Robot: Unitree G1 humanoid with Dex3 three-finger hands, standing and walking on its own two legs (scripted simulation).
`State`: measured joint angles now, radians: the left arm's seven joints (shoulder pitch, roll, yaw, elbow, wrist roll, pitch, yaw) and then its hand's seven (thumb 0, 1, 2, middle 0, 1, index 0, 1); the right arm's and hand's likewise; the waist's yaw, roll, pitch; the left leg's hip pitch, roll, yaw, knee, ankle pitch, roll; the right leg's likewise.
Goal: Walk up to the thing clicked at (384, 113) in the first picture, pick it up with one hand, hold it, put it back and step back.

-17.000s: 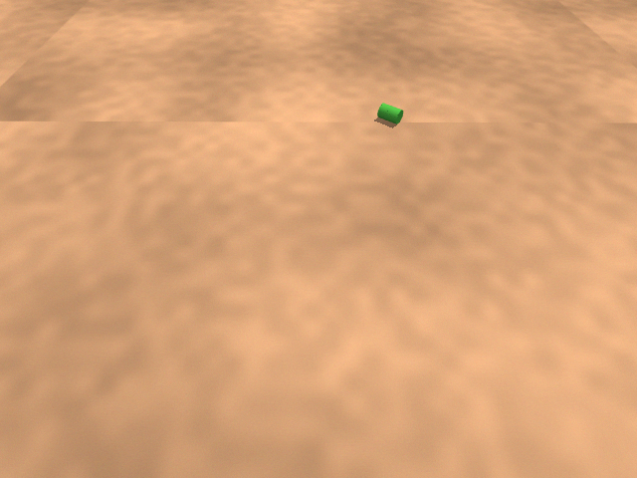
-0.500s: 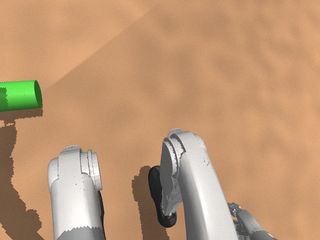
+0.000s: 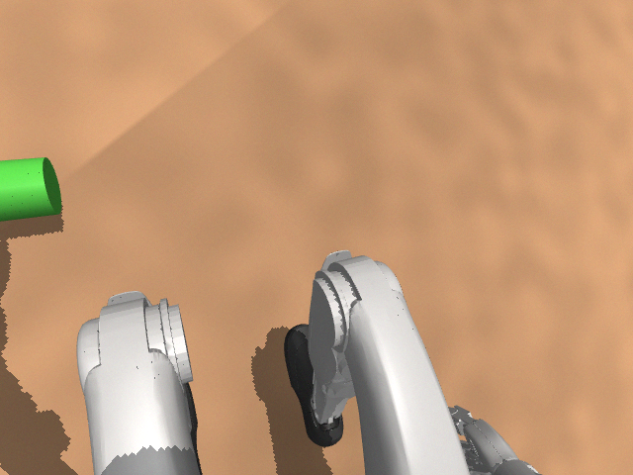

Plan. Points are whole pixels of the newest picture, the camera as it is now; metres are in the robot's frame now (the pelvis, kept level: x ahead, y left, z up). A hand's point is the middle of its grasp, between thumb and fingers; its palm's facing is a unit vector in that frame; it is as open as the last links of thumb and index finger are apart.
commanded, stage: rise first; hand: left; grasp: from above
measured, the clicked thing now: (2, 191) +0.48 +0.33 -0.28
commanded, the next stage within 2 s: approach in 0.82 s
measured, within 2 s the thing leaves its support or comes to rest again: neither
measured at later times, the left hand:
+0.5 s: hand out of the picture +0.43 +0.36 -0.17, palm faces -0.47 -0.08 -0.88, open 13.8 cm
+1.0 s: hand out of the picture +0.43 +0.36 -0.16, palm faces -0.46 -0.08 -0.88, open 13.8 cm
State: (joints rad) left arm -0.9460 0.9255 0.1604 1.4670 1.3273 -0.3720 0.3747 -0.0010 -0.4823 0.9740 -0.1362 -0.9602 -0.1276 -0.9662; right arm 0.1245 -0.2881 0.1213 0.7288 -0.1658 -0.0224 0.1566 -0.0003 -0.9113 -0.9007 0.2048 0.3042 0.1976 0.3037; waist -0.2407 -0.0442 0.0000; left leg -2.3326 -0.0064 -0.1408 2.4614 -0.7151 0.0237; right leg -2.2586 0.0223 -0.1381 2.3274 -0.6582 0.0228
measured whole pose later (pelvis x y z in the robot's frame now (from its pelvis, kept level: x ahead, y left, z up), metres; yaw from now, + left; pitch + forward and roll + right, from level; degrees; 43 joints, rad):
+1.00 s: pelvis +0.00 +0.00 +0.00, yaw +0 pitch +33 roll -11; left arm -0.94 0.90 0.13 1.42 1.32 -0.36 0.35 0.00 -0.48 0.98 -0.16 -0.95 -0.14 -0.96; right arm 0.14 -0.29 0.12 0.72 -0.15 -0.03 0.16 0.00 -0.91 -0.90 0.20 0.30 0.20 0.30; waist -0.23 -0.04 -0.02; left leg -2.33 -0.01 -0.14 2.45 -0.70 0.02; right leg -2.25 0.02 -0.13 2.32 -0.65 0.02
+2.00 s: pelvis +0.00 +0.00 +0.00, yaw -1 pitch +33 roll -12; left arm -1.07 0.92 0.07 1.55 1.34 -0.30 0.38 0.00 -0.47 1.03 -0.15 -1.02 -0.14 -1.02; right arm 0.14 -0.29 0.18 0.66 -0.16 -0.05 0.15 0.00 -0.91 -0.90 0.20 0.30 0.20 0.30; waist -0.31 -0.05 0.00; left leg -2.34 -0.01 -0.15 2.46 -0.71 0.03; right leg -2.26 0.02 -0.15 2.31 -0.65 0.03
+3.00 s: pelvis +0.00 +0.01 -0.02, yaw -4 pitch +29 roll -15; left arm -1.04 1.06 0.14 1.67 1.36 -0.31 0.52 0.00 -0.51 1.07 -0.12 -1.02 -0.09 -1.04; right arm 0.13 -0.33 0.28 0.62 -0.23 -0.15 0.20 0.00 -0.91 -0.90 0.20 0.30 0.20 0.30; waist -0.37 -0.14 0.13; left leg -2.35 0.00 -0.21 2.55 -0.73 0.03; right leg -2.25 0.05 -0.20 2.35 -0.64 0.04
